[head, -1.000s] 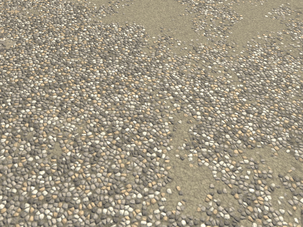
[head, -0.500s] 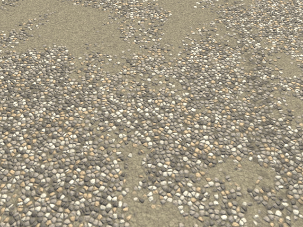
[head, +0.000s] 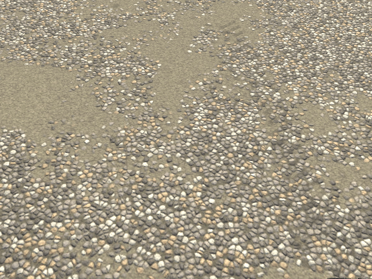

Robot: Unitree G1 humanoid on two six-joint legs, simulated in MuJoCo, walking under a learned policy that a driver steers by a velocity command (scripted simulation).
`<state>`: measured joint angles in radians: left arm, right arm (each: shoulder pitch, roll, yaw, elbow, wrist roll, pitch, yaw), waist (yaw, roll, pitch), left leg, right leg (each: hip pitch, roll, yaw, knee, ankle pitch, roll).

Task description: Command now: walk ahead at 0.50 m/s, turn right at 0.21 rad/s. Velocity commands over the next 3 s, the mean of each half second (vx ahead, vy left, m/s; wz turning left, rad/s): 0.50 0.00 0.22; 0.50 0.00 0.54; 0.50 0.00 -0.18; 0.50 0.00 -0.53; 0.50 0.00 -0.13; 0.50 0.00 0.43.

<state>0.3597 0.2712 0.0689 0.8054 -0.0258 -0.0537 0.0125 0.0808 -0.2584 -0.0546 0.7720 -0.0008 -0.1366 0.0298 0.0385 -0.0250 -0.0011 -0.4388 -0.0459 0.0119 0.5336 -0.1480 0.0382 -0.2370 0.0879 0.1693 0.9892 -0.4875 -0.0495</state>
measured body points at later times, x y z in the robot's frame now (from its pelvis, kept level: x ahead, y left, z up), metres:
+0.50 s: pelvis +0.25 -0.03 +0.01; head +0.28 -0.04 +0.46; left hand +0.42 +0.24 -0.06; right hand +0.31 -0.31 -0.12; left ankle +0.12 +0.09 -0.65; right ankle +0.32 -0.13 -0.73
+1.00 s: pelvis +0.47 +0.09 -0.01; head +0.51 +0.12 +0.44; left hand +0.40 +0.38 -0.13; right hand +0.76 -0.06 -0.09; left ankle +0.51 +0.19 -0.73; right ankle +0.40 -0.12 -0.63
